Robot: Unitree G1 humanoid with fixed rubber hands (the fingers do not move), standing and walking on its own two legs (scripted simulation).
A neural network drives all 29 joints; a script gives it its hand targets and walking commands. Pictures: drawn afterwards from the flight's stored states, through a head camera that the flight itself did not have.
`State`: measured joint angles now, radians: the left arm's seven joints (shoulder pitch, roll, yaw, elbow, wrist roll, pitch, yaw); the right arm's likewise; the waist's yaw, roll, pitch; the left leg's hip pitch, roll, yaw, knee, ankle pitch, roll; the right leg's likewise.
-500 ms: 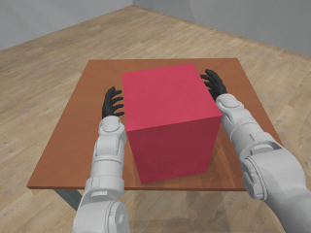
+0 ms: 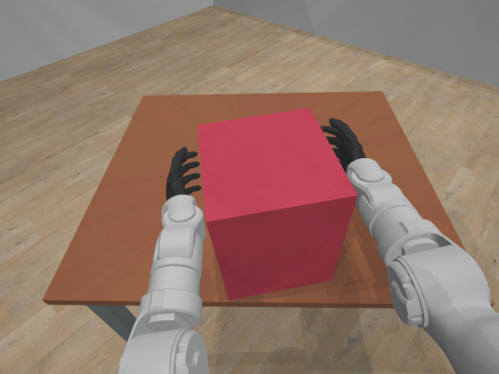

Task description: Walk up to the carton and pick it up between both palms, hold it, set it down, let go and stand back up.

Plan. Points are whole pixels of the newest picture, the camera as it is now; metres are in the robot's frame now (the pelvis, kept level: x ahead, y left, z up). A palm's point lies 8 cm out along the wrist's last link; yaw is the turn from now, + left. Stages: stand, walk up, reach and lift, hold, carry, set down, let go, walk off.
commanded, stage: set down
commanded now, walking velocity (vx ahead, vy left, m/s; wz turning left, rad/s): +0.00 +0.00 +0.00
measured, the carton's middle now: (268, 206) +0.39 +0.05 +0.05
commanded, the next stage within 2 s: none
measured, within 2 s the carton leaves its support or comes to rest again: neither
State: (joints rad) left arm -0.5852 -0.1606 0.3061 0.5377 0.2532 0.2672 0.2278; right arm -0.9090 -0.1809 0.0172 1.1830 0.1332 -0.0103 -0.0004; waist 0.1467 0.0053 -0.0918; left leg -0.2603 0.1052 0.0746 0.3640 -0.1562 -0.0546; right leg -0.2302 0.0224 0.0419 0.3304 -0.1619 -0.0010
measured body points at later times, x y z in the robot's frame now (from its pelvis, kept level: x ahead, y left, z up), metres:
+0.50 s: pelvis +0.00 +0.00 +0.00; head +0.00 +0.00 +0.45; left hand +0.36 +0.19 +0.10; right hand +0.45 -0.10 +0.12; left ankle +0.01 +0.15 -0.75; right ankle +0.00 -0.12 -0.75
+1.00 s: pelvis +0.00 +0.00 +0.00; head +0.01 +0.00 +0.45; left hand +0.36 +0.19 +0.09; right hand +0.45 -0.09 +0.10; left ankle +0.01 +0.15 -0.75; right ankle +0.00 -0.12 -0.75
